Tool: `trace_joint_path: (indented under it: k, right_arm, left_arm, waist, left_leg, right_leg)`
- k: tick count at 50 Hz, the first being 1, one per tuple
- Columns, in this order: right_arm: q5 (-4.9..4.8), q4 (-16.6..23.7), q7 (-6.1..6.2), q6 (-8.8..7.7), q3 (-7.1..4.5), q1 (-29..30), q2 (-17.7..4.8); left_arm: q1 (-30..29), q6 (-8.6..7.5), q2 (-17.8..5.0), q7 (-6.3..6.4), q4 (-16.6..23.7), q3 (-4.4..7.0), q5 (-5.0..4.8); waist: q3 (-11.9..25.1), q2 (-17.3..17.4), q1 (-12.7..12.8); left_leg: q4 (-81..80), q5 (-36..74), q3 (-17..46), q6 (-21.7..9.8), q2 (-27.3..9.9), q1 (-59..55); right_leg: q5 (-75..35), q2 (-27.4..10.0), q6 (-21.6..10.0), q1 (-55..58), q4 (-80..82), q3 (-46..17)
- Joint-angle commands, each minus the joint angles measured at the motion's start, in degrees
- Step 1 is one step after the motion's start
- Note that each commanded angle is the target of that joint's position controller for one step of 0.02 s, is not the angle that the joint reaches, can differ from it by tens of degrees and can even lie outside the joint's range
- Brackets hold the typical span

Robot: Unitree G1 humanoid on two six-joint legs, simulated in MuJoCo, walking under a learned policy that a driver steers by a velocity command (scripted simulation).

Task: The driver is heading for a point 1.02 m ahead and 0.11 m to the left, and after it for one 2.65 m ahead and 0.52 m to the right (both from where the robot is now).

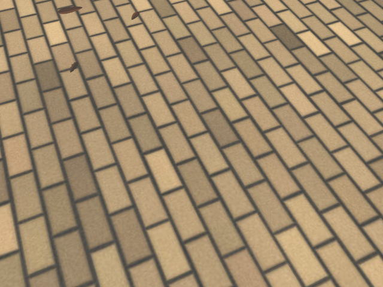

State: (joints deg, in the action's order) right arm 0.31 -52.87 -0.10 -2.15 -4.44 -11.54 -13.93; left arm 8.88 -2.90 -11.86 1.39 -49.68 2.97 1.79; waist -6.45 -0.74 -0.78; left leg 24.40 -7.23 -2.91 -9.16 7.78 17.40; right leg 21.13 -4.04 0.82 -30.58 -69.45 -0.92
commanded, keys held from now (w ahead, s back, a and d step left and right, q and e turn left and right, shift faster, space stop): q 0.24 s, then w+q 0.18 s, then w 0.58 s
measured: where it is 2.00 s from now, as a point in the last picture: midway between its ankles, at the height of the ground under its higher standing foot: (142, 177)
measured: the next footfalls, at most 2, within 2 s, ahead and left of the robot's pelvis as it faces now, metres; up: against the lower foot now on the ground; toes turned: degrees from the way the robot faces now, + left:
right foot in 0.50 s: +0.22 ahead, -0.14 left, +0.00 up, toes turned +21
left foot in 0.96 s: +0.41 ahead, +0.15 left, +0.00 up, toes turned +23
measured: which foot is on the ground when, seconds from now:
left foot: down 0.00-0.48, up 0.50-0.94, down 0.96-1.00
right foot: up 0.00-0.48, down 0.50-0.96, up 0.98-1.00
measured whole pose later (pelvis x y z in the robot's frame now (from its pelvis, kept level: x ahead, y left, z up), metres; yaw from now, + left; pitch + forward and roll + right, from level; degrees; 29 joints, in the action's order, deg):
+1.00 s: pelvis +0.32 +0.03 -0.01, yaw +20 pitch +2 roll -1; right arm 3.0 -41.4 -1.5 -3.4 -0.9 -1.5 -13.7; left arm 27.4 -3.4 -13.6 -0.3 -53.3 1.9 0.0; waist -2.8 -0.2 4.1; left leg 31.7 -7.6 -4.4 -5.2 1.5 25.1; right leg 27.3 0.5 -1.9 -2.1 -37.4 -0.7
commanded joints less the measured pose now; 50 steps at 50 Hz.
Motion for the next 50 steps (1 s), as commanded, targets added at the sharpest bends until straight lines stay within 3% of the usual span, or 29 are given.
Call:
trace_joint_path:
  k: [1, 4, 7, 12, 16, 18, 21, 23, 24, 25, 26, 27, 28, 29, 30, 31, 34, 39, 42, 45, 47, 48, 49, 50]
  right_arm:
    - [0.23, 3.3, 0.3, -0.79, -1.51, -3.2, -7.9]
    - [-0.14, 4.3, 0.62, 0.21, -1.69, -5.1, -8.5]
    - [-0.2, 5.2, 1.09, 1.2, -1.92, -7.4, -9.1]
    - [0.3, 6.7, 1.54, 2.01, -2.27, -9.5, -9.9]
    - [0.95, 7.6, 0.83, 1.92, -2.34, -10.7, -10.0]
    - [1.24, 8.0, 0.44, 1.64, -2.48, -11.1, -10.5]
    - [1.5, 8.9, -0.16, 1.16, -2.79, -10.0, -11.5]
    - [1.14, 9.9, -0.25, 1.03, -2.62, -6.2, -10.9]
    - [0.73, 10.0, -0.04, 0.69, -2.06, -5.9, -9.1]
    - [0.21, 10.8, -0.07, -0.07, -0.61, -6.7, -4.2]
    - [0.1, 12.8, -0.04, -0.41, -0.14, -5.9, -3.5]
    - [1.55, 12.3, 0.0, -0.31, -0.77, -7.4, -7.7]
    - [1.89, 11.0, -0.5, -0.32, -0.82, -6.2, -8.3]
    - [1.78, 10.5, -1.23, -0.36, -0.6, -5.4, -7.6]
    - [1.85, 10.3, -1.84, -0.32, -0.53, -5.2, -7.3]
    - [2.14, 10.2, -2.31, -0.19, -0.38, -4.8, -7.1]
    - [2.3, 11.1, -2.62, -0.02, 0.09, -1.8, -6.5]
    - [2.21, 14.6, -3.33, 0.14, 1.98, 9.7, -3.7]
    - [1.61, 15.9, -3.57, -0.02, 2.75, 14.0, -3.0]
    - [1.49, 15.7, -2.71, -0.22, 2.42, 12.5, -4.4]
    - [1.85, 12.2, -1.58, -0.74, 1.48, 2.4, -6.0]
    - [2.63, 9.6, -0.88, -1.38, 0.65, -5.8, -8.1]
    - [4.02, 8.8, -0.01, -1.74, -0.55, -14.4, -13.2]
    - [2.89, 8.1, -0.21, -1.21, -1.33, -15.1, -16.1]
  left_arm:
    - [10.0, 2.3, -3.8, 0.0, 0.7, 0.99, 0.22]
    - [4.7, 3.24, -5.6, -0.05, 3.1, 1.31, 0.24]
    - [-0.1, 4.05, -6.8, 0.01, 5.4, 1.52, 0.02]
    - [-4.0, 4.29, -7.6, 0.37, 7.9, 1.45, -0.42]
    - [-7.3, 3.3, -7.7, -0.49, 9.8, 0.9, -0.13]
    - [-8.7, 2.4, -7.9, -0.88, 10.8, 0.61, -0.22]
    - [-6.5, 0.89, -8.2, -0.95, 11.5, 0.27, -0.78]
    - [0.3, 0.01, -7.7, -0.56, 9.9, 0.07, -1.02]
    - [3.8, -0.56, -8.2, -0.05, 9.0, 0.25, -0.66]
    - [7.8, -1.01, -12.1, 0.69, 8.6, 0.96, 0.28]
    - [10.9, -0.65, -18.2, 0.78, 8.4, 2.14, 0.93]
    - [10.8, -0.28, -17.3, 0.3, 7.0, 2.7, 0.74]
    - [9.1, -0.41, -12.5, -0.48, 7.5, 1.66, 0.03]
    - [7.2, -0.65, -10.4, -0.95, 7.7, 1.16, -0.35]
    - [6.5, -0.97, -9.8, -1.01, 7.6, 0.9, -0.32]
    - [7.8, -1.39, -9.6, -1.04, 6.9, 0.8, -0.2]
    - [11.8, -2.51, -9.9, -1.7, 4.7, 1.0, -0.97]
    - [16.3, -2.45, -8.9, -1.98, 2.0, 0.79, -1.36]
    - [18.5, -2.37, -10.5, -1.9, 0.6, 1.11, -1.08]
    - [18.5, -2.08, -11.6, -1.66, -0.4, 1.23, -1.03]
    - [17.9, -1.69, -12.0, -1.51, -0.9, 1.18, -1.36]
    - [17.9, -1.6, -11.3, -1.44, -0.7, 0.83, -1.67]
    - [18.5, -1.68, -7.0, -1.71, 2.1, -0.49, -2.48]
    - [22.4, -1.31, -5.7, -1.48, 2.3, -0.43, -2.41]
  waist:
    - [10.0, 1.5, 2.7]
    - [10.8, 3.8, 0.9]
    - [10.2, 4.5, -0.9]
    - [8.6, 5.1, -2.1]
    - [7.0, 5.8, -3.4]
    - [5.7, 6.1, -3.9]
    - [6.2, 6.6, -2.5]
    - [6.7, 5.7, 1.9]
    - [7.3, 3.6, 3.8]
    - [9.6, -6.0, 4.6]
    - [9.3, -13.6, 4.8]
    - [5.2, -9.8, 2.3]
    - [2.1, -3.7, 1.8]
    - [0.3, -2.5, 1.1]
    - [1.1, -4.5, 0.7]
    - [2.1, -6.2, 1.1]
    - [4.5, -5.7, 1.3]
    - [2.9, -5.9, 3.8]
    - [2.2, -6.4, 4.8]
    - [2.6, -6.4, 2.9]
    - [7.9, -4.6, -2.1]
    - [13.1, -3.1, -5.4]
    - [21.3, 5.6, -7.8]
    - [24.6, 14.4, -5.3]
  left_leg:
    - [-5.9, 42.3, 13.4, -6.2, -16.0, -5.1]
    - [-5.8, 35.3, 15.3, -2.8, -14.9, -7.5]
    - [-6.2, 26.3, 19.6, -1.3, -15.2, -10.7]
    - [-5.3, 21.1, 25.6, -2.5, -16.2, -15.4]
    - [-9.0, -5.4, 31.6, -5.8, -15.5, -15.1]
    - [-8.8, -9.0, 33.5, -6.7, -15.1, -14.4]
    - [-6.2, -6.0, 35.4, -6.0, -14.0, -11.1]
    - [-2.8, -6.5, 33.2, -2.8, -11.0, -3.9]
    - [1.1, -9.3, 30.7, -0.5, -8.4, 1.8]
    - [13.2, -19.2, 23.0, 2.7, -3.4, 8.9]
    - [23.9, -28.1, 13.5, 4.3, 4.0, 21.1]
    - [31.3, -25.7, 12.9, 4.3, -1.4, 24.4]
    - [33.5, -20.7, 13.5, 4.4, -3.4, 24.1]
    - [32.9, -16.5, 13.0, 5.3, -4.5, 23.0]
    - [32.6, -13.3, 11.9, 6.1, -5.1, 21.8]
    - [33.7, -11.0, 10.7, 6.8, -4.9, 21.4]
    - [34.8, -7.6, 8.4, 7.9, -5.8, 23.0]
    - [23.0, -2.0, 1.1, 9.3, -9.4, 22.9]
    - [13.7, -0.8, -0.9, 8.1, -8.7, 17.1]
    - [8.8, -2.6, -1.8, 5.4, -7.0, 9.5]
    - [3.0, -1.9, -2.8, 3.0, -4.0, -4.2]
    - [2.2, -1.3, 0.0, 1.3, -6.7, -17.2]
    - [-0.1, -12.1, 19.2, -2.8, -22.9, -33.1]
    - [-7.5, -12.5, 41.7, -7.8, -33.4, -36.2]
  right_leg:
    - [-3.4, -0.1, 1.5, 1.4, 3.8, 0.0]
    - [-7.5, -0.3, 2.4, -2.6, 7.3, -0.3]
    - [-8.7, -0.3, 3.0, -6.8, 9.8, -1.6]
    - [-6.3, 0.9, 3.0, -9.9, 14.1, -3.6]
    - [-4.2, 2.3, 2.2, -8.4, 21.3, -4.2]
    - [-2.3, 3.4, 1.5, -6.1, 25.7, -4.1]
    - [0.7, 5.6, 0.2, 2.7, 32.9, -3.5]
    - [-3.8, 6.8, -1.0, 16.8, 44.0, -1.3]
    - [-7.2, 5.2, -1.6, 26.0, 48.7, -2.3]
    - [1.6, -6.1, -4.0, 34.7, 54.4, -14.7]
    - [12.8, -17.5, -9.9, 38.4, 60.6, -36.8]
    - [15.7, -19.4, -13.6, 33.8, 59.7, -40.8]
    - [16.6, -16.2, -13.1, 30.6, 59.5, -35.2]
    - [11.6, -12.4, -11.3, 28.3, 60.0, -28.0]
    - [5.4, -9.6, -9.9, 28.2, 60.6, -23.0]
    - [-3.0, -7.8, -9.6, 28.8, 60.5, -19.1]
    - [-21.6, -7.0, -10.2, 31.4, 59.2, -13.3]
    - [-31.5, -5.5, -10.8, 31.1, 60.0, -7.6]
    - [-34.1, -6.3, -10.3, 30.2, 59.2, -6.3]
    - [-43.0, -8.6, -9.6, 30.9, 55.7, -6.1]
    - [-56.1, -6.8, -7.9, 31.0, 43.3, -3.2]
    - [-50.5, -4.7, -6.9, 24.7, 32.7, -1.3]
    - [-27.8, -0.7, -5.2, 10.2, 14.3, 1.5]
    - [9.1, 7.4, -4.5, -2.0, 0.3, 1.3]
